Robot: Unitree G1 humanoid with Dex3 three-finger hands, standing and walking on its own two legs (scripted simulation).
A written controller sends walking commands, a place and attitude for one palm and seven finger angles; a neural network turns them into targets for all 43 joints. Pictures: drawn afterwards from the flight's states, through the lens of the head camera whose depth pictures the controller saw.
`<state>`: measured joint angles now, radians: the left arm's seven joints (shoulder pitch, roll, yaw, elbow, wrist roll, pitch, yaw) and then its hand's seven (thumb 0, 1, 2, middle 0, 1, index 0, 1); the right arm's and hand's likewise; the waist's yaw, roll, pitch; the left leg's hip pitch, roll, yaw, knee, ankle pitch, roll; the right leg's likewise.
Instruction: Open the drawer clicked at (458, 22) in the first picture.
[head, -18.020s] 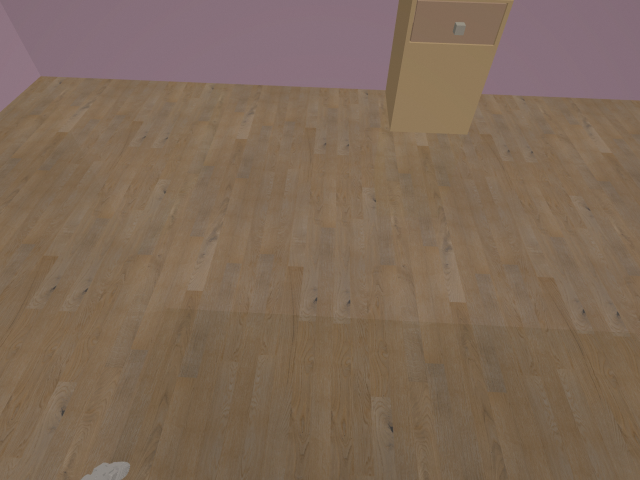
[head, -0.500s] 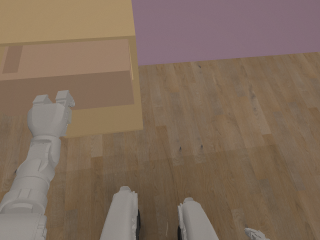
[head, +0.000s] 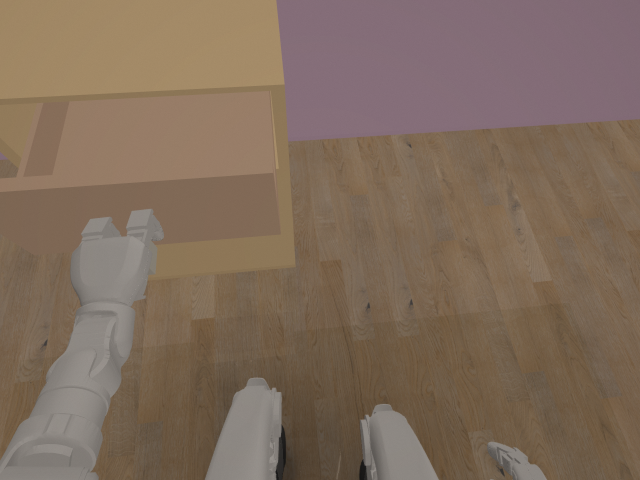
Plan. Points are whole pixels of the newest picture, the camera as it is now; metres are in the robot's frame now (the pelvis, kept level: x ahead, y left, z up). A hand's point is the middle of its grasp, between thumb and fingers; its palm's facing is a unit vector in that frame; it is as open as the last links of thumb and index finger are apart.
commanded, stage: pull the drawer open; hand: left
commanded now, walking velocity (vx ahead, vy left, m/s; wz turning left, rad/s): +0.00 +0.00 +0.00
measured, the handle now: (137, 243) +0.41 +0.28 -0.05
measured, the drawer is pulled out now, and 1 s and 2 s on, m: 0.14 0.19 0.25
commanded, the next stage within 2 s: none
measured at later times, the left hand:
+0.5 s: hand (131, 299) +0.33 +0.27 -0.07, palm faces -0.02 -0.06 -1.00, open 7.7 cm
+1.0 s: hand (129, 318) +0.31 +0.27 -0.07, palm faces -0.02 -0.06 -1.00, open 7.7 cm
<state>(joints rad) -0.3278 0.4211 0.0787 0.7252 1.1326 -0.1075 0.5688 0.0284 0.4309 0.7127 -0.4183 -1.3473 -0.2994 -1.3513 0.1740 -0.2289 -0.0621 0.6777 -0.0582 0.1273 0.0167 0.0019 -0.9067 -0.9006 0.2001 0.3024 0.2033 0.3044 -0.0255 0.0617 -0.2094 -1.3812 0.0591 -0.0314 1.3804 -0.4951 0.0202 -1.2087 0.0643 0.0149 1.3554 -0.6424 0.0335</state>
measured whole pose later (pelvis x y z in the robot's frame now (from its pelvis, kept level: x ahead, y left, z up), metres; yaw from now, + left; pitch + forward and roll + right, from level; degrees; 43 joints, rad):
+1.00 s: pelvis +0.00 +0.00 +0.01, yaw +0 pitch +26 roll -5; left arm -0.10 0.37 0.04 0.54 1.13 -0.07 0.60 0.04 0.45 0.69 -0.42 -1.35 -0.30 -1.35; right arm 0.14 -0.22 -0.05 0.65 -0.06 0.11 0.01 0.00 -0.91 -0.90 0.20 0.30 0.20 0.30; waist -0.01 0.05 -0.22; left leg -1.33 0.06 -0.03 1.37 -0.50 0.02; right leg -1.16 0.06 0.01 1.34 -0.64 0.03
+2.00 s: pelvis +0.00 +0.00 +0.00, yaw +1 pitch +25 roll -5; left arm 0.14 0.33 0.00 0.34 1.13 -0.03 0.63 0.04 0.46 0.68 -0.42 -1.35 -0.29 -1.35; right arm 0.10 -0.21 -0.04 0.60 -0.07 0.10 0.01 0.01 -0.91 -0.90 0.20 0.30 0.20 0.30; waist 0.01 0.05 -0.22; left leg -1.31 0.05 -0.04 1.38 -0.51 0.02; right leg -1.14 0.06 0.01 1.35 -0.66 0.03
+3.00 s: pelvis +0.00 -0.01 +0.00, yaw +1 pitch +24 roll -4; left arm 0.33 0.32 -0.01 0.20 1.12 -0.04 0.64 0.06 0.49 0.64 -0.42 -1.35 -0.26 -1.35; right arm 0.07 -0.21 -0.03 0.56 -0.09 0.09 0.01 0.01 -0.91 -0.90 0.20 0.30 0.20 0.30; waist 0.02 0.06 -0.23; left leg -1.32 0.05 -0.05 1.41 -0.52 0.01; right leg -1.15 0.06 0.00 1.39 -0.67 0.02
